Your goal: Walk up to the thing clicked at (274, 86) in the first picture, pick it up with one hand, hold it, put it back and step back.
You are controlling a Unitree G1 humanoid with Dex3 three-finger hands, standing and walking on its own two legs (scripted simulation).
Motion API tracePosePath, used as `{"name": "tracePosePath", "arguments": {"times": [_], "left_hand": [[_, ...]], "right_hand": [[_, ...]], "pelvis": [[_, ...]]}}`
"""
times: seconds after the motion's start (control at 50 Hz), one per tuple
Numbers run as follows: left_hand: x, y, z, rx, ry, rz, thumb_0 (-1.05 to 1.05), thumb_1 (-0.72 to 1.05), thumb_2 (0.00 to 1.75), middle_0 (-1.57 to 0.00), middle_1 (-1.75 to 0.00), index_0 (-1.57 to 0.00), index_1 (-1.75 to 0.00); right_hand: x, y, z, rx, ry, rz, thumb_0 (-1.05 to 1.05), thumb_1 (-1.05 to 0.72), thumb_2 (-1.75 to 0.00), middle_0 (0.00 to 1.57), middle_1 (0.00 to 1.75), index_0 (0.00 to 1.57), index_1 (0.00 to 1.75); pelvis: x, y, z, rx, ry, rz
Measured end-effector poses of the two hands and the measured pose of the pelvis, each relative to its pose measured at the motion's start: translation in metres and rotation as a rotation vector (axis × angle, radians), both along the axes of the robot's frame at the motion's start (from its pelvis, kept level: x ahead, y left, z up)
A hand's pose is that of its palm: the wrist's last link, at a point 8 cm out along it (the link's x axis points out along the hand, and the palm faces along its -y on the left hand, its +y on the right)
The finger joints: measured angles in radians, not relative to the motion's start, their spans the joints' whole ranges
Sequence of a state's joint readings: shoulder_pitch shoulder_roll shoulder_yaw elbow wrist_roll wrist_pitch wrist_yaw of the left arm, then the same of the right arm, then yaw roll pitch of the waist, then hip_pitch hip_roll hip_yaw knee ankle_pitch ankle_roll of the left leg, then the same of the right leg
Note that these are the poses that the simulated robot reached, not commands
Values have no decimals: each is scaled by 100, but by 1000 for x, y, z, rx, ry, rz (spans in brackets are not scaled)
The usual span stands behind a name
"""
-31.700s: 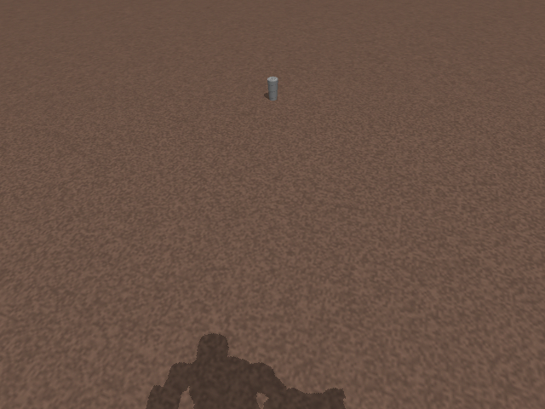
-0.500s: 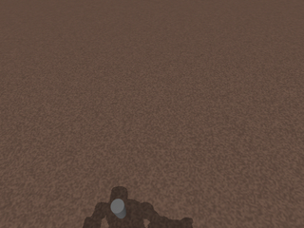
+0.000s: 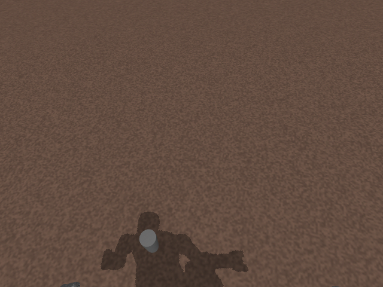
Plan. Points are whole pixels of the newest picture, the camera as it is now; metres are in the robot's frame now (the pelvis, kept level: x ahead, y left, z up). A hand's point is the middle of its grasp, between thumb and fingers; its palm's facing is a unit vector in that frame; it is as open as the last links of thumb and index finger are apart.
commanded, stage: step back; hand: left
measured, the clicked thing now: (150, 242) +0.40 +0.24 -0.70
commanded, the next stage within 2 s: none
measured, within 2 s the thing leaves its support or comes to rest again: neither
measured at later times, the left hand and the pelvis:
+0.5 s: hand out of the picture +0.04 +0.30 -0.17, palm faces -0.10 -0.93 -0.37, open 7.4 cm; pelvis -0.09 +0.05 -0.01, yaw -4 degrees
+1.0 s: hand out of the picture -0.08 +0.32 -0.16, palm faces -0.02 -0.93 -0.37, open 7.4 cm; pelvis -0.22 +0.06 -0.01, yaw -1 degrees
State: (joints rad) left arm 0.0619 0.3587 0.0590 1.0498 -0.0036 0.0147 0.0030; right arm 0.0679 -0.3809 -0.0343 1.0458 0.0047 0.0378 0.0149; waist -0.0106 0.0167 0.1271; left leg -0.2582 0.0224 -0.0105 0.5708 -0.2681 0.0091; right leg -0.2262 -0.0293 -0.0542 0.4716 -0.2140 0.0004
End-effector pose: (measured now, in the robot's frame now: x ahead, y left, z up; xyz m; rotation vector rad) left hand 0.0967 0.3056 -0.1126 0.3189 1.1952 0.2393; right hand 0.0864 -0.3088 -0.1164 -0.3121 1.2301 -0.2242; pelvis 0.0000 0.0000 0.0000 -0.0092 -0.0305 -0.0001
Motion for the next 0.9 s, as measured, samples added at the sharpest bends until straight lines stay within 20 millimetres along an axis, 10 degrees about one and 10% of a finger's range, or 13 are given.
{"name": "tracePosePath", "arguments": {"times": [0.26,0.7,0.9], "left_hand": [[8,46,-22,1,-76,-66,0,91,89,-20,-30,-20,-30],[-122,26,-1,25,-25,-108,0,91,89,-21,-30,-20,-30],[-151,50,-7,20,-138,-96,0,90,89,-21,-30,-20,-30]], "right_hand": [[-84,33,10,-92,94,-8,1,-91,-90,20,30,20,30],[-142,30,-9,-18,-64,-40,1,-91,-90,20,30,20,30],[-196,41,-5,-81,-27,38,1,-91,-90,20,30,20,30]], "pelvis": [[-46,44,-12,-11,12,4],[-135,36,-13,20,-11,-77],[-189,53,-22,25,-9,-14]]}}
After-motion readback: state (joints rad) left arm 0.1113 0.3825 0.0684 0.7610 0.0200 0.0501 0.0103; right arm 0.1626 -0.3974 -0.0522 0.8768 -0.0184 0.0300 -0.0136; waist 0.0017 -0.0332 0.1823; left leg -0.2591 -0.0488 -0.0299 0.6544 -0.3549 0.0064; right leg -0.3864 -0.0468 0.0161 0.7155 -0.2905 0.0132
